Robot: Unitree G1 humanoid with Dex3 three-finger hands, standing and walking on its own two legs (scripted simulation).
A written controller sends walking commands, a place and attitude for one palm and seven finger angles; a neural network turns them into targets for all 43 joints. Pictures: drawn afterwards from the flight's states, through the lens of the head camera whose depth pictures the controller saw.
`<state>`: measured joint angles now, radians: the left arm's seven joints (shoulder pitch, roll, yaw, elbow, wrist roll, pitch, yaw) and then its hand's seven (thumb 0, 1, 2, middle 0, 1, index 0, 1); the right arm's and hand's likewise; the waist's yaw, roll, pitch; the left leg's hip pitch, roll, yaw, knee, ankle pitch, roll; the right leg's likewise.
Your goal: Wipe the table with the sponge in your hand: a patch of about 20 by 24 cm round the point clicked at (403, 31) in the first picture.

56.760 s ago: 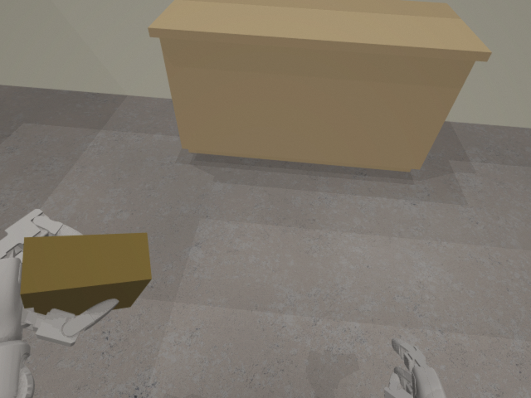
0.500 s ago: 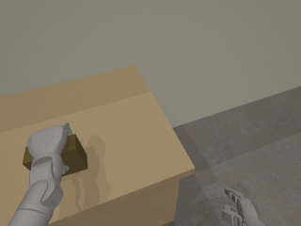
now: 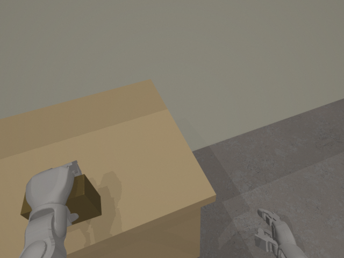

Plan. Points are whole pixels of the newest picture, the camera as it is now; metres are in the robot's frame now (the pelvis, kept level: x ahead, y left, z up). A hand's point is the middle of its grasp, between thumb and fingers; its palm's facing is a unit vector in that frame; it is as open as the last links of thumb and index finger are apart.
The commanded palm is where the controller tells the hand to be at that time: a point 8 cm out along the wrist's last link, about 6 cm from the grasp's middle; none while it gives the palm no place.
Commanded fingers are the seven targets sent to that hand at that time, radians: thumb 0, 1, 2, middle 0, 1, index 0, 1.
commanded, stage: wipe back along the first lane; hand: left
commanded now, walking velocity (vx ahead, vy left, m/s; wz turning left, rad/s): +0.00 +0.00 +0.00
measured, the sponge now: (69, 207) +0.22 +0.29 +0.01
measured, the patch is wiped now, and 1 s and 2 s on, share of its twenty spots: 0.95 0.95 0.95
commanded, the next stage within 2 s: lift the sponge slowly off the table in 0.22 s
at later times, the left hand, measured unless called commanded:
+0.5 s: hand (63, 212) +0.19 +0.27 +0.06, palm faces +0.02 -0.10 -0.99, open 9.7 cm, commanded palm +0.15 +0.26 +0.11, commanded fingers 0.00 0.10 1.30 -1.20 -1.60 -1.20 -1.60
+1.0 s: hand (58, 216) +0.17 +0.26 +0.07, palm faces +0.02 -0.13 -0.99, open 9.7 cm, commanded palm +0.15 +0.26 +0.14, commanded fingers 0.00 0.10 1.30 -1.20 -1.60 -1.20 -1.60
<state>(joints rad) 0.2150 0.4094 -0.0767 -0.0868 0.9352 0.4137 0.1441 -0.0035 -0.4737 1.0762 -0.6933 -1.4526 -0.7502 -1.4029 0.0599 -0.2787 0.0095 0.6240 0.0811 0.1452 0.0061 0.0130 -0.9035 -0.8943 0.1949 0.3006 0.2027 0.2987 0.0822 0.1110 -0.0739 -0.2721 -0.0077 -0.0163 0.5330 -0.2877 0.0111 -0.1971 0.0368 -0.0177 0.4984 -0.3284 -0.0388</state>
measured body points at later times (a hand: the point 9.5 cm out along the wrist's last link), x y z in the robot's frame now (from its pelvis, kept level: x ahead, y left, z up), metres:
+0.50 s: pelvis +0.00 +0.00 +0.00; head -0.02 -0.05 +0.45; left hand +0.18 +0.27 +0.11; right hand +0.23 -0.21 -0.09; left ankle -0.01 +0.12 -0.73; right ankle -0.04 -0.10 -0.74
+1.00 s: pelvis -0.02 +0.00 +0.00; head -0.04 -0.04 +0.45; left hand +0.17 +0.27 +0.12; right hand +0.23 -0.20 -0.07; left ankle -0.01 +0.12 -0.74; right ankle -0.04 -0.10 -0.74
